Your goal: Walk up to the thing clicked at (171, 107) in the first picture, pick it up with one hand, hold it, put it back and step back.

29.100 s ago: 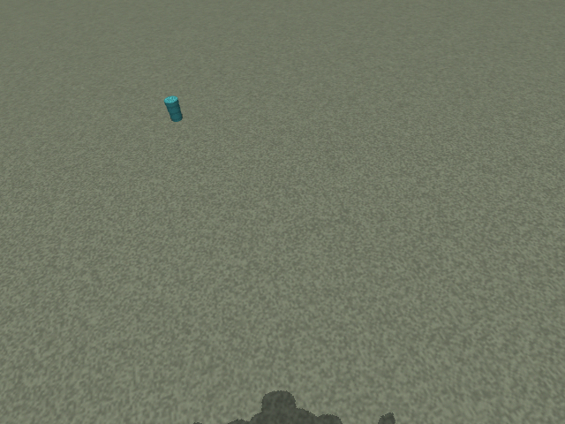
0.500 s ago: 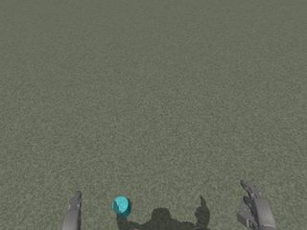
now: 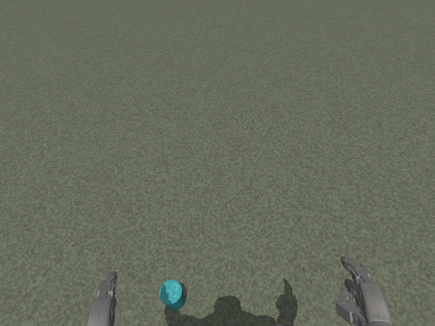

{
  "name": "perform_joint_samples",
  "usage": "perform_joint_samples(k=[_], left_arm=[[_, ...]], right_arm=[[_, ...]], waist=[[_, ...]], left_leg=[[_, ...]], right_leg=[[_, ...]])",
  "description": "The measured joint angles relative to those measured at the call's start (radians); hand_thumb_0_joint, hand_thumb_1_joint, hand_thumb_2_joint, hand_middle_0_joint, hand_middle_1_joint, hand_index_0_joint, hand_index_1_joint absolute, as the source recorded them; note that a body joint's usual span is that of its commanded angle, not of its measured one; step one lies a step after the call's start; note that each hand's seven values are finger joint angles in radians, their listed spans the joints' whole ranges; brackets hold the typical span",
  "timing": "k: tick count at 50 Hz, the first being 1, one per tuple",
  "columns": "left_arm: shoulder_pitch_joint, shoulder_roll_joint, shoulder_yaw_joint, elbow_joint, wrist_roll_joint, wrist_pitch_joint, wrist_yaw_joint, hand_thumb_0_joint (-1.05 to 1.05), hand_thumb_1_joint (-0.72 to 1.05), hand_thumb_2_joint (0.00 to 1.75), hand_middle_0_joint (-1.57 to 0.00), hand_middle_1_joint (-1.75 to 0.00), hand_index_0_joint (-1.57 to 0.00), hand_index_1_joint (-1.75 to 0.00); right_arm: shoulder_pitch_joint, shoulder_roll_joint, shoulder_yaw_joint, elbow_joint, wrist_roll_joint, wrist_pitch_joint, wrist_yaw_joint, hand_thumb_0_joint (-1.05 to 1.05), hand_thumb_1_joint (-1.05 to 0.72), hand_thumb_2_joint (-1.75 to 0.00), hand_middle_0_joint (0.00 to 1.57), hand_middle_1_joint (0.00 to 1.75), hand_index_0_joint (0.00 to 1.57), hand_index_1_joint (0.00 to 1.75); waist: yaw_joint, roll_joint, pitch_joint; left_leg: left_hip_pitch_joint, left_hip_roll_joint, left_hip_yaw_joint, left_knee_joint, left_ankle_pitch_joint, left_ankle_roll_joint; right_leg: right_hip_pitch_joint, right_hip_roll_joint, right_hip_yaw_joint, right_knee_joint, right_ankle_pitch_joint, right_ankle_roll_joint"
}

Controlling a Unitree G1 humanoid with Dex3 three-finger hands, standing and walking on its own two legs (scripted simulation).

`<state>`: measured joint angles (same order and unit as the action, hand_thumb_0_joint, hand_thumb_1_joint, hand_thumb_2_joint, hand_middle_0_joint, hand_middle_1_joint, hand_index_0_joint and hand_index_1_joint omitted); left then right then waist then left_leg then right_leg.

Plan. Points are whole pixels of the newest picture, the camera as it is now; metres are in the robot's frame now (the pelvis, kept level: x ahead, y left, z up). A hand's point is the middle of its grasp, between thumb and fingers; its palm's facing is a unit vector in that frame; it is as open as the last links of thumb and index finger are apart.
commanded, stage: stand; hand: left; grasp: from the side
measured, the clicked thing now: (173, 296) +0.36 +0.23 -0.65
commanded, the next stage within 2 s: none
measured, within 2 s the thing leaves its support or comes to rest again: neither
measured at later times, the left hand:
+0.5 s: hand out of the picture +0.09 +0.25 -0.11, palm faces +0.01 -0.94 -0.34, open 7.8 cm
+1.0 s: hand out of the picture +0.01 +0.26 -0.11, palm faces +0.01 -0.94 -0.35, open 7.4 cm
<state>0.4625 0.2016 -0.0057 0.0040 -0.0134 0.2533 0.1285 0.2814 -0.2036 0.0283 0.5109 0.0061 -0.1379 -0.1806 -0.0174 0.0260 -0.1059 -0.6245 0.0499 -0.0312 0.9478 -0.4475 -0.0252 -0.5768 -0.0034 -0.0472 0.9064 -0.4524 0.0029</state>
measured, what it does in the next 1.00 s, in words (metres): rises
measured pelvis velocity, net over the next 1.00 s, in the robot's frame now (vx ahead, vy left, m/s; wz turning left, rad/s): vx -0.03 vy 0.01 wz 0.02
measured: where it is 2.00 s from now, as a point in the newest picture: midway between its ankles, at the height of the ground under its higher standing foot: outside the picture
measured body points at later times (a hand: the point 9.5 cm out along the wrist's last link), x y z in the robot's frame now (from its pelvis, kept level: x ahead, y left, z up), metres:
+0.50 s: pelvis -0.01 +0.01 +0.03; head +0.00 +0.02 +0.48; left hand +0.09 +0.30 -0.09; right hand +0.10 -0.28 -0.09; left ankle +0.02 +0.13 -0.69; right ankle +0.00 -0.12 -0.69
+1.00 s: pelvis -0.03 +0.01 +0.05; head -0.04 +0.01 +0.50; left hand +0.00 +0.31 -0.08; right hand +0.04 -0.27 -0.09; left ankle +0.02 +0.13 -0.69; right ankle +0.00 -0.12 -0.69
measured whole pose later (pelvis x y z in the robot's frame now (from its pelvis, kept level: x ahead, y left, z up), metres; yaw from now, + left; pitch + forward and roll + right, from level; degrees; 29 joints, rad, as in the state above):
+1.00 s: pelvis -0.03 +0.01 +0.05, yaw +1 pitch -5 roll +0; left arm 0.19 0.33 0.00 1.13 0.03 -0.01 0.01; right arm 0.16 -0.31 -0.02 1.12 -0.03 0.02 0.00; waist 0.02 0.01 0.05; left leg -0.17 0.00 -0.01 0.41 -0.15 0.00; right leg -0.14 -0.04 -0.04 0.41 -0.18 0.02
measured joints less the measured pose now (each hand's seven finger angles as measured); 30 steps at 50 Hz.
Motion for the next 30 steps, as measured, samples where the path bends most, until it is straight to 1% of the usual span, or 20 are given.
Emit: perform_joint_samples(k=[4,9,10,11,12,13,15,17,21,25,30], left_arm=[[0.0,-0.001,-0.002,0.001,0.0,0.0,0.001,-0.01,-0.36,0.24,-0.13,-0.17,-0.14,-0.18],[0.0,-0.002,-0.004,-0.001,0.001,0.001,0.002,0.0,-0.06,0.52,-0.17,-0.24,-0.18,-0.25],[-0.022,0.004,-0.007,0.041,0.023,-0.035,-0.009,0.0,0.01,0.57,-0.18,-0.25,-0.18,-0.26],[-0.062,0.017,-0.011,0.118,0.048,-0.081,-0.028,0.0,0.08,0.62,-0.18,-0.26,-0.19,-0.27],[-0.102,0.033,-0.014,0.201,0.065,-0.118,-0.048,0.0,0.15,0.66,-0.19,-0.27,-0.19,-0.28],[-0.138,0.048,-0.015,0.28,0.073,-0.147,-0.065,0.0,0.22,0.7,-0.19,-0.27,-0.2,-0.28],[-0.187,0.074,-0.012,0.412,0.076,-0.186,-0.092,0.0,0.37,0.76,-0.19,-0.28,-0.2,-0.29],[-0.212,0.091,-0.002,0.514,0.07,-0.209,-0.106,0.0,0.51,0.8,-0.2,-0.29,-0.2,-0.29],[-0.224,0.115,0.017,0.675,0.059,-0.237,-0.111,0.01,0.71,0.85,-0.2,-0.29,-0.21,-0.3],[-0.23,0.127,0.028,0.799,0.052,-0.247,-0.107,0.01,0.81,0.88,-0.2,-0.29,-0.21,-0.3],[-0.237,0.129,0.024,0.916,0.046,-0.252,-0.105,0.01,0.87,0.89,-0.2,-0.29,-0.21,-0.3]], right_arm=[[0.0,-0.001,0.0,0.0,0.0,0.001,-0.002,0.01,-0.9,-0.9,0.21,0.3,0.21,0.3],[0.0,-0.001,0.0,0.002,0.0,-0.002,-0.003,0.01,-0.9,-0.9,0.21,0.3,0.21,0.3],[-0.012,-0.002,-0.005,0.021,-0.027,0.001,0.007,0.01,-0.9,-0.9,0.21,0.3,0.21,0.3],[-0.031,-0.009,-0.008,0.06,-0.055,0.015,0.029,0.01,-0.9,-0.9,0.21,0.3,0.21,0.3],[-0.051,-0.02,-0.007,0.104,-0.075,0.038,0.055,0.01,-0.9,-0.9,0.21,0.3,0.21,0.3],[-0.069,-0.031,-0.007,0.147,-0.083,0.061,0.08,0.01,-0.9,-0.9,0.21,0.3,0.21,0.3],[-0.091,-0.049,-0.014,0.215,-0.082,0.092,0.12,0.01,-0.9,-0.9,0.21,0.3,0.21,0.3],[-0.093,-0.065,-0.028,0.259,-0.072,0.105,0.147,0.01,-0.9,-0.9,0.21,0.3,0.21,0.3],[-0.083,-0.092,-0.053,0.327,-0.065,0.116,0.168,0.01,-0.9,-0.9,0.21,0.3,0.21,0.3],[-0.077,-0.108,-0.061,0.389,-0.059,0.126,0.169,0.01,-0.9,-0.9,0.21,0.3,0.21,0.3],[-0.082,-0.107,-0.054,0.464,-0.05,0.138,0.169,0.01,-0.9,-0.9,0.2,0.29,0.21,0.3]], waist=[[0.001,0.0,-0.001],[0.001,-0.002,-0.002],[0.003,-0.006,0.018],[0.009,-0.015,0.041],[0.016,-0.025,0.056],[0.021,-0.033,0.068],[0.028,-0.046,0.086],[0.032,-0.051,0.099],[0.031,-0.05,0.118],[0.032,-0.044,0.135],[0.036,-0.036,0.15]], left_leg=[[-0.002,-0.001,-0.001,0.001,0.001,0.0],[-0.001,-0.001,0.0,0.0,0.003,0.0],[0.017,-0.005,0.001,-0.006,0.006,0.001],[0.044,-0.012,0.004,-0.02,0.013,0.003],[0.066,-0.019,0.008,-0.036,0.021,0.006],[0.086,-0.024,0.011,-0.052,0.029,0.009],[0.123,-0.033,0.017,-0.084,0.044,0.012],[0.156,-0.037,0.02,-0.115,0.056,0.013],[0.22,-0.041,0.025,-0.18,0.083,0.018],[0.279,-0.044,0.027,-0.249,0.115,0.023],[0.352,-0.047,0.026,-0.343,0.165,0.026]], right_leg=[[-0.001,0.0,-0.001,0.001,0.001,0.0],[-0.002,-0.001,0.0,0.001,0.002,0.0],[0.016,-0.004,0.001,-0.001,0.002,-0.001],[0.038,-0.012,0.003,-0.005,0.003,-0.002],[0.057,-0.018,0.006,-0.011,0.005,-0.003],[0.073,-0.024,0.008,-0.019,0.008,-0.003],[0.104,-0.033,0.013,-0.038,0.016,-0.001],[0.134,-0.037,0.016,-0.064,0.027,0.003],[0.198,-0.039,0.019,-0.132,0.057,0.011],[0.26,-0.041,0.018,-0.207,0.093,0.017],[0.336,-0.043,0.015,-0.308,0.145,0.022]])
